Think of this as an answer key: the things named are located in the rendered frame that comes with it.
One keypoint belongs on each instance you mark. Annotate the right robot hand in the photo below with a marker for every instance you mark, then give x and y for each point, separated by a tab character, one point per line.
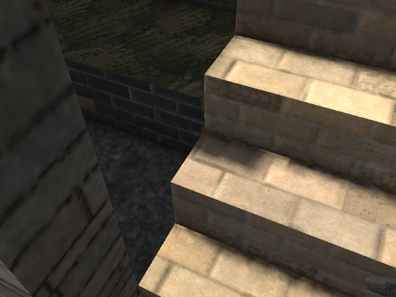
385	286

